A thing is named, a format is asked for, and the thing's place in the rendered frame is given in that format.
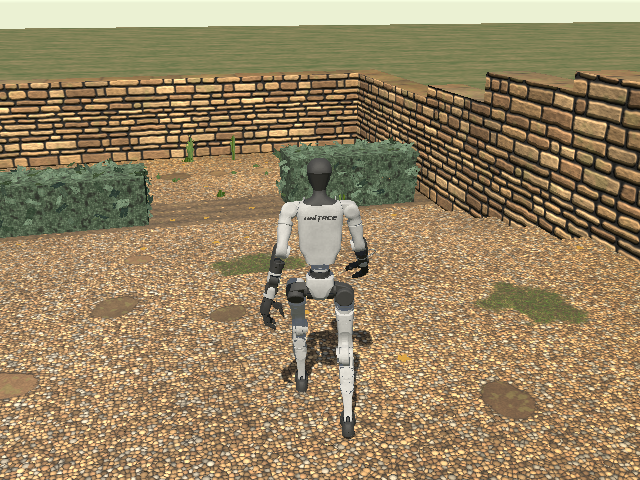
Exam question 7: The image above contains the robot left hand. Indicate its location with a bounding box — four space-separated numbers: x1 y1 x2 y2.
260 297 284 330

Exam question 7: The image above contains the robot left forearm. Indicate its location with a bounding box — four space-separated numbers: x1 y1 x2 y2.
263 243 285 299

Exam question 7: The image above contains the robot right forearm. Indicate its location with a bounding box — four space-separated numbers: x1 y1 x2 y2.
354 237 369 267

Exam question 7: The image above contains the robot right upper arm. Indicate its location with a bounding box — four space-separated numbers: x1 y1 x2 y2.
340 200 366 252

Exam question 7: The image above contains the robot right hand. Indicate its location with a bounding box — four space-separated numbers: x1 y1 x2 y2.
345 261 369 278

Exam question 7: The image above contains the humanoid robot head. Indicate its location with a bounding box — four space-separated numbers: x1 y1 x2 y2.
303 158 337 206

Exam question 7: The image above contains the robot left upper arm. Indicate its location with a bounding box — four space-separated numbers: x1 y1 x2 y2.
275 201 299 259

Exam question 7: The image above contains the robot right thigh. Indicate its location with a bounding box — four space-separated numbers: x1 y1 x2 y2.
334 281 354 366

